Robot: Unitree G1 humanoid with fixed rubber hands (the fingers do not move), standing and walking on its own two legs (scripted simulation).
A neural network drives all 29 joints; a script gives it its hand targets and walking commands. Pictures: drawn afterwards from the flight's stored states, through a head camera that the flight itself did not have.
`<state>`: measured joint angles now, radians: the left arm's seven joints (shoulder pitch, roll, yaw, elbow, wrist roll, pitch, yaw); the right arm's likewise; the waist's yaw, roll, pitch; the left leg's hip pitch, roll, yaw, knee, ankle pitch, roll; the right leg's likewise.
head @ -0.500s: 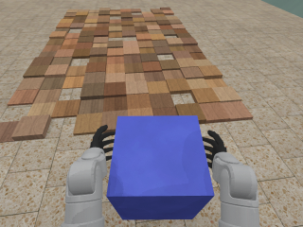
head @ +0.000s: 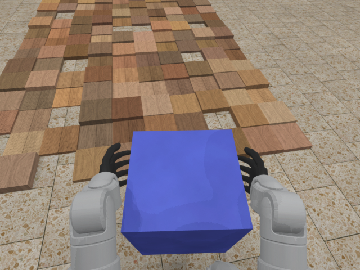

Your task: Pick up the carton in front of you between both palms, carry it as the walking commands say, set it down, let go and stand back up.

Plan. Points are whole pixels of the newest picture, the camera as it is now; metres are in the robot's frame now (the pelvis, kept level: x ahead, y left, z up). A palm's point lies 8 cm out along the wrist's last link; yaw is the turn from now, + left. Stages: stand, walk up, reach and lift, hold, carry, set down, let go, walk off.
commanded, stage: carry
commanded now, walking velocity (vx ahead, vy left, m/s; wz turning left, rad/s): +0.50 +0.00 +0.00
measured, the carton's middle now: (183, 197) +0.28 -0.01 +0.00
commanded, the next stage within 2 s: none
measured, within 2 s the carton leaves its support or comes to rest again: neither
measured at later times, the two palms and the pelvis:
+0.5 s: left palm (123, 51) +0.65 +0.15 +0.15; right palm (224, 50) +0.68 -0.15 +0.14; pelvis +0.33 -0.04 +0.00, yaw +4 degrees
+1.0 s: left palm (127, 7) +1.06 +0.18 +0.11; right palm (199, 9) +1.05 -0.12 +0.12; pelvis +0.64 +0.04 -0.01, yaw +2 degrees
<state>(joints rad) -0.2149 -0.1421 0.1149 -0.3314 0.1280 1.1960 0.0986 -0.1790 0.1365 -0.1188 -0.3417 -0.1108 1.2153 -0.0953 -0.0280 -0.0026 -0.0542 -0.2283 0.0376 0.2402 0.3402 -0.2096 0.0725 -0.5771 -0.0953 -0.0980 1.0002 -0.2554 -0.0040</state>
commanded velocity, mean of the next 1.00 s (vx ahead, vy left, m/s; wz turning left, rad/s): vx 0.36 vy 0.00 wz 0.00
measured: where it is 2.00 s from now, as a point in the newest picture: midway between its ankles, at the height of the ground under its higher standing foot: (163, 151)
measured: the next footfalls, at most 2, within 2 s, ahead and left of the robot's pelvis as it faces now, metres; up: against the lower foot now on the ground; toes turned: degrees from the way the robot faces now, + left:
right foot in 0.26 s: +0.37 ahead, -0.11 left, +0.00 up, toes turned -9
left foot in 0.74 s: +0.68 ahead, +0.09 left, +0.00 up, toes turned +10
